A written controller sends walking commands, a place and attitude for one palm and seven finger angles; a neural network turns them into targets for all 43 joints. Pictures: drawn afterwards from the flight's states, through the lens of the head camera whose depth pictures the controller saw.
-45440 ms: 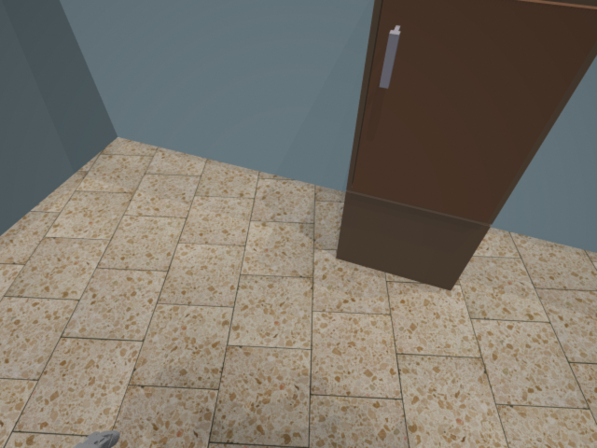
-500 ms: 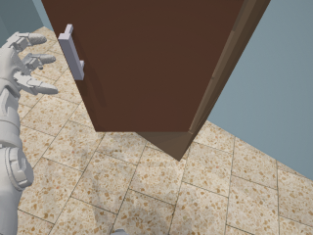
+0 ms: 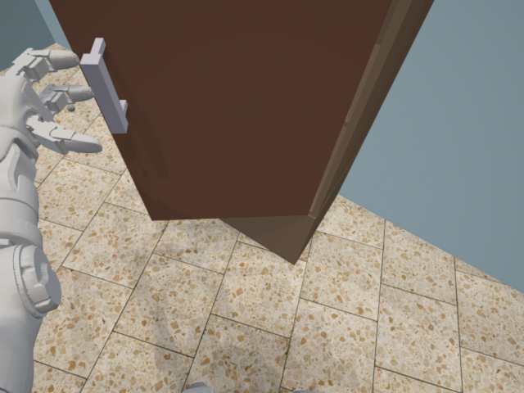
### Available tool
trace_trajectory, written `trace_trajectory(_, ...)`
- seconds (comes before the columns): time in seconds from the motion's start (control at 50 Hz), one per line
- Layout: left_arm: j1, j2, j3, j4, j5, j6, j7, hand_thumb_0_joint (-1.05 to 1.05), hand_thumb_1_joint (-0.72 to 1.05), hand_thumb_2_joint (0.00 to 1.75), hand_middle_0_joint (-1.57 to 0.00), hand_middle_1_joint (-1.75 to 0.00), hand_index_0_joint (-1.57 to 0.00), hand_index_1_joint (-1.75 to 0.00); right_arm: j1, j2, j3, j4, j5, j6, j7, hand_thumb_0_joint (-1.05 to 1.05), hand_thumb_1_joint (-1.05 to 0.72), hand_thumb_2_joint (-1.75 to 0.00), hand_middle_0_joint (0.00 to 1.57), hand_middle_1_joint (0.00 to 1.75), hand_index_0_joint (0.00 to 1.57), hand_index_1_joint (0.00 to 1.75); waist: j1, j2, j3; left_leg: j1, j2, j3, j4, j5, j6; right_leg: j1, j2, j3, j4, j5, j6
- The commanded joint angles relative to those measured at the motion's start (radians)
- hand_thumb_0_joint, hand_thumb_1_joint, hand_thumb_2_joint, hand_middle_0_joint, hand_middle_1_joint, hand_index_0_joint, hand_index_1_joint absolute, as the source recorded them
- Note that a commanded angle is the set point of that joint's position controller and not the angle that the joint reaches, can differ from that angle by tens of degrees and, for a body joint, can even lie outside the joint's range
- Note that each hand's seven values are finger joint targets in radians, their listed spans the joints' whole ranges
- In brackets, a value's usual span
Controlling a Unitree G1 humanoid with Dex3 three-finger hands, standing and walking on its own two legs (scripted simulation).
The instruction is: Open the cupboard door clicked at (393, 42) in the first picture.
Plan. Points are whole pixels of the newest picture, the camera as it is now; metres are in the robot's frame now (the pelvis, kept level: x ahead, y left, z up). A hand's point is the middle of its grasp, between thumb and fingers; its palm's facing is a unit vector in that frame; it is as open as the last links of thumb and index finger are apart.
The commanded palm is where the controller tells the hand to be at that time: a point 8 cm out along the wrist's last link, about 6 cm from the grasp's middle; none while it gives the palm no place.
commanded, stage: slide the fingers in behind the handle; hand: left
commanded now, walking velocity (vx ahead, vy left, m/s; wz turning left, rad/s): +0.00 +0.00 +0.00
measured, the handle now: (109, 88) +0.53 +0.19 +0.14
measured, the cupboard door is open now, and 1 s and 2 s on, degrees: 37 37 37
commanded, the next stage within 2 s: close the thumb around the handle in 1.32 s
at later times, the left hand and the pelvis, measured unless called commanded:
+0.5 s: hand (85, 116) +0.47 +0.21 +0.15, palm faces +0.00 -1.00 +0.02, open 14.0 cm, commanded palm +0.46 +0.25 +0.14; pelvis -0.01 -0.01 +0.00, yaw +1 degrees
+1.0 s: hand (117, 109) +0.49 +0.18 +0.14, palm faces +0.00 -1.00 +0.02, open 13.9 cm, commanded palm +0.47 +0.22 +0.14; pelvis -0.01 -0.01 +0.00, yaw +1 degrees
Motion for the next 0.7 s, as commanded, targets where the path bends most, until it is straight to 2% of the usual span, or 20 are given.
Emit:
trace_trajectory(0.0,-0.431,0.254,0.027,-0.276,-0.028,-0.078,0.024,0.0,-0.5,0.3,-0.3,-1.2,-0.3,-1.2,0.096,-0.182,-0.074,-0.078,-0.004,-0.025,-0.004,0.0,-0.9,-0.9,0.2,0.3,0.2,0.3,0.02,0.121,-0.421,0.494,-0.011,-0.076,-0.051,0.446,0.003,-0.007,0.034,-0.014,-0.063,0.378,-0.016)
trace_trajectory(0.04,-0.409,0.247,0.034,-0.296,-0.036,-0.083,0.027,0.0,-0.5,0.3,-0.3,-1.2,-0.3,-1.2,0.091,-0.18,-0.073,-0.084,-0.004,-0.027,-0.002,0.0,-0.9,-0.9,0.2,0.3,0.2,0.3,0.031,0.128,-0.419,0.495,-0.015,-0.074,-0.049,0.46,0.005,0.008,0.036,-0.016,-0.061,0.386,-0.021)
trace_trajectory(0.06,-0.419,0.247,0.032,-0.302,-0.031,-0.084,0.029,0.0,-0.5,0.3,-0.3,-1.2,-0.3,-1.2,0.086,-0.181,-0.075,-0.079,-0.001,-0.025,-0.002,0.0,-0.9,-0.9,0.2,0.3,0.2,0.3,0.025,0.128,-0.418,0.511,-0.01,-0.078,-0.05,0.467,0.002,-0.006,0.036,-0.015,-0.06,0.392,-0.019)
trace_trajectory(0.1,-0.409,0.199,0.003,-0.28,-0.038,-0.068,0.031,0.0,-0.5,0.3,-0.3,-1.2,-0.3,-1.2,0.077,-0.177,-0.075,-0.08,0.001,-0.027,0.0,0.0,-0.9,-0.9,0.2,0.3,0.2,0.3,0.017,0.095,-0.374,0.48,-0.013,-0.07,-0.056,0.412,0.006,-0.012,0.034,-0.014,-0.071,0.369,-0.014)
trace_trajectory(0.12,-0.388,0.218,0.02,-0.231,-0.037,-0.055,0.036,0.0,-0.5,0.3,-0.3,-1.2,-0.3,-1.2,0.078,-0.179,-0.073,-0.078,0.001,-0.026,-0.002,0.0,-0.9,-0.9,0.2,0.3,0.2,0.3,0.021,0.06,-0.341,0.44,-0.015,-0.069,-0.064,0.375,0.008,0.0,0.032,-0.014,-0.076,0.352,-0.014)
trace_trajectory(0.14,-0.408,0.235,0.03,-0.241,-0.04,-0.059,0.043,0.0,-0.5,0.3,-0.3,-1.2,-0.3,-1.2,0.079,-0.181,-0.069,-0.079,0.001,-0.027,-0.007,0.0,-0.9,-0.9,0.2,0.3,0.2,0.3,0.02,0.067,-0.332,0.431,-0.018,-0.066,-0.065,0.381,0.011,0.012,0.03,-0.015,-0.074,0.359,-0.017)
trace_trajectory(0.18,-0.419,0.197,-0.001,-0.258,-0.029,-0.059,0.05,0.0,-0.5,0.3,-0.3,-1.2,-0.3,-1.2,0.067,-0.173,-0.07,-0.084,0.001,-0.032,-0.005,0.0,-0.9,-0.9,0.2,0.3,0.2,0.3,0.017,0.089,-0.354,0.455,-0.019,-0.066,-0.062,0.382,0.008,-0.004,0.027,-0.01,-0.071,0.362,-0.014)
trace_trajectory(0.2,-0.419,0.187,-0.011,-0.244,-0.027,-0.059,0.053,0.0,-0.5,0.3,-0.3,-1.2,-0.3,-1.2,0.065,-0.173,-0.068,-0.083,0.003,-0.034,-0.005,0.0,-0.9,-0.9,0.2,0.3,0.2,0.3,0.015,0.077,-0.333,0.441,-0.018,-0.067,-0.065,0.358,0.007,-0.01,0.026,-0.01,-0.074,0.341,-0.014)
trace_trajectory(0.26,-0.459,0.184,-0.013,-0.258,-0.029,-0.077,0.06,0.0,-0.5,0.3,-0.3,-1.2,-0.3,-1.2,0.06,-0.175,-0.069,-0.077,0.003,-0.04,-0.007,0.0,-0.9,-0.9,0.2,0.3,0.2,0.3,0.004,0.073,-0.359,0.458,-0.018,-0.069,-0.057,0.36,0.009,-0.009,0.025,-0.004,-0.07,0.351,-0.013)
trace_trajectory(0.3,-0.483,0.155,-0.039,-0.267,-0.03,-0.083,0.061,0.0,-0.5,0.3,-0.3,-1.2,-0.3,-1.2,0.055,-0.171,-0.068,-0.076,0.002,-0.044,-0.006,0.0,-0.9,-0.9,0.2,0.3,0.2,0.3,0.003,0.087,-0.358,0.461,-0.02,-0.075,-0.06,0.342,0.006,-0.017,0.023,-0.006,-0.07,0.328,-0.014)
trace_trajectory(0.34,-0.483,0.128,-0.051,-0.245,-0.041,-0.082,0.065,0.0,-0.5,0.3,-0.3,-1.2,-0.3,-1.2,0.055,-0.17,-0.065,-0.073,0.001,-0.049,-0.007,0.0,-0.9,-0.9,0.2,0.3,0.2,0.3,-0.004,0.067,-0.335,0.449,-0.022,-0.077,-0.058,0.337,0.009,-0.017,0.023,-0.01,-0.071,0.322,-0.017)
trace_trajectory(0.38,-0.482,0.163,-0.027,-0.244,-0.035,-0.079,0.069,0.0,-0.5,0.3,-0.3,-1.2,-0.3,-1.2,0.052,-0.175,-0.067,-0.069,0.0,-0.051,-0.007,0.0,-0.9,-0.9,0.2,0.3,0.2,0.3,0.007,0.065,-0.367,0.446,-0.022,-0.077,-0.057,0.333,0.008,-0.005,0.02,-0.004,-0.067,0.331,-0.014)
trace_trajectory(0.42,-0.475,0.127,-0.053,-0.241,-0.031,-0.073,0.071,0.0,-0.5,0.3,-0.3,-1.2,-0.3,-1.2,0.044,-0.168,-0.066,-0.074,0.002,-0.055,-0.003,0.0,-0.9,-0.9,0.2,0.3,0.2,0.3,0.005,0.084,-0.359,0.444,-0.025,-0.07,-0.056,0.325,0.008,-0.009,0.02,-0.003,-0.069,0.329,-0.013)
trace_trajectory(0.46,-0.478,0.145,-0.04,-0.25,-0.025,-0.08,0.082,0.0,-0.5,0.3,-0.3,-1.2,-0.3,-1.2,0.043,-0.17,-0.065,-0.076,0.004,-0.054,-0.004,0.0,-0.9,-0.9,0.2,0.3,0.2,0.3,0.011,0.078,-0.371,0.438,-0.026,-0.071,-0.055,0.321,0.008,-0.003,0.019,-0.001,-0.064,0.328,-0.013)
trace_trajectory(0.48,-0.5,0.097,-0.083,-0.244,-0.026,-0.076,0.086,0.0,-0.5,0.3,-0.3,-1.2,-0.3,-1.2,0.038,-0.164,-0.063,-0.074,0.003,-0.055,-0.003,0.0,-0.9,-0.9,0.2,0.3,0.2,0.3,-0.006,0.088,-0.335,0.431,-0.026,-0.073,-0.058,0.297,0.008,-0.029,0.02,-0.005,-0.071,0.302,-0.013)
trace_trajectory(0.5,-0.522,0.108,-0.071,-0.239,-0.026,-0.076,0.093,0.0,-0.5,0.3,-0.3,-1.2,-0.3,-1.2,0.047,-0.169,-0.065,-0.066,0.002,-0.058,-0.003,0.0,-0.9,-0.9,0.2,0.3,0.2,0.3,-0.011,0.061,-0.324,0.425,-0.023,-0.077,-0.06,0.282,0.009,-0.035,0.02,-0.005,-0.075,0.29,-0.011)
trace_trajectory(0.52,-0.499,0.139,-0.045,-0.216,-0.025,-0.071,0.098,0.0,-0.5,0.3,-0.3,-1.2,-0.3,-1.2,0.049,-0.174,-0.067,-0.064,0.002,-0.058,-0.005,0.0,-0.9,-0.9,0.2,0.3,0.2,0.3,-0.003,0.05,-0.328,0.409,-0.024,-0.075,-0.061,0.268,0.01,-0.021,0.02,-0.001,-0.076,0.282,-0.011)
trace_trajectory(0.6,-0.557,0.098,-0.085,-0.223,-0.015,-0.079,0.112,0.0,-0.5,0.3,-0.3,-1.2,-0.3,-1.2,0.056,-0.168,-0.063,-0.055,-0.001,-0.066,-0.003,0.0,-0.9,-0.9,0.2,0.3,0.2,0.3,-0.017,0.095,-0.343,0.428,-0.024,-0.081,-0.06,0.269,0.007,-0.047,0.02,-0.002,-0.073,0.267,-0.012)
trace_trajectory(0.62,-0.557,0.127,-0.059,-0.216,-0.013,-0.081,0.118,0.0,-0.5,0.3,-0.3,-1.2,-0.3,-1.2,0.062,-0.173,-0.066,-0.051,-0.003,-0.068,-0.003,0.0,-0.9,-0.9,0.2,0.3,0.2,0.3,-0.016,0.069,-0.346,0.419,-0.022,-0.083,-0.059,0.258,0.008,-0.042,0.02,-0.002,-0.073,0.259,-0.012)
trace_trajectory(0.68,-0.574,0.146,-0.044,-0.224,-0.005,-0.092,0.13,0.0,-0.5,0.3,-0.3,-1.2,-0.3,-1.2,0.069,-0.171,-0.066,-0.048,-0.007,-0.072,-0.003,0.0,-0.9,-0.9,0.2,0.3,0.2,0.3,-0.012,0.099,-0.383,0.424,-0.024,-0.082,-0.054,0.27,0.008,-0.035,0.019,0.002,-0.067,0.269,-0.012)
